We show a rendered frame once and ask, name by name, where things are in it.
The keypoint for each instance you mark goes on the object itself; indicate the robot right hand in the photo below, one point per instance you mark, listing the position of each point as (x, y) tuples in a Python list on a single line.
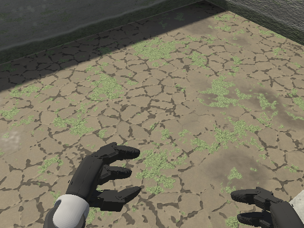
[(281, 213)]

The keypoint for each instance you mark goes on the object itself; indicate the robot left hand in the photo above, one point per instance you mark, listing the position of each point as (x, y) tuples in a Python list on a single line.
[(94, 170)]

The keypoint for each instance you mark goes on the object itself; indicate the robot left forearm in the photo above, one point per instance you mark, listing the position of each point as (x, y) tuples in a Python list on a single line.
[(69, 211)]

